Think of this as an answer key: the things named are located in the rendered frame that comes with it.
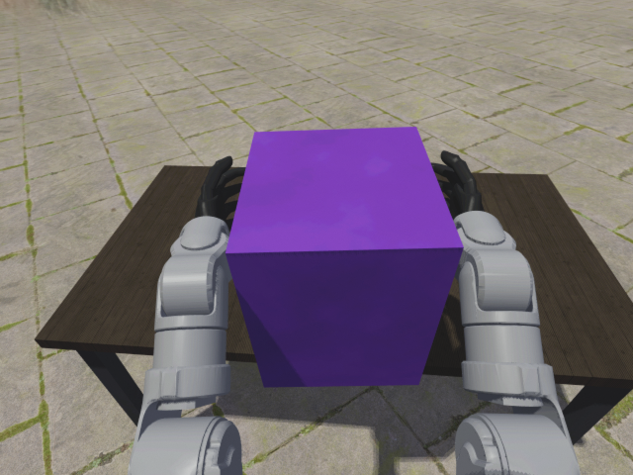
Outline table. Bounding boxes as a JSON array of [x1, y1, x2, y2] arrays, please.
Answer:
[[35, 165, 633, 445]]

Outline robot left forearm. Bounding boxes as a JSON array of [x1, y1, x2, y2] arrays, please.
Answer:
[[128, 216, 232, 475]]

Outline carton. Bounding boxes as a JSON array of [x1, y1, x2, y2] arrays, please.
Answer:
[[226, 127, 464, 388]]

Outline left robot upper arm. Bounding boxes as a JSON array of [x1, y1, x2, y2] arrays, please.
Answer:
[[130, 416, 243, 475]]

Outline right robot upper arm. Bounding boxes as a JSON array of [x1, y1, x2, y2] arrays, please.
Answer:
[[455, 413, 580, 475]]

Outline robot right forearm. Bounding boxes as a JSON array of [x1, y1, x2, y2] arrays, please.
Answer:
[[454, 211, 581, 475]]

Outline left robot hand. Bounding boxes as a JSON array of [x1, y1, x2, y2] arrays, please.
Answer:
[[194, 156, 246, 231]]

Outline right robot hand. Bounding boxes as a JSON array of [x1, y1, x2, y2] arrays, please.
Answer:
[[430, 150, 485, 221]]

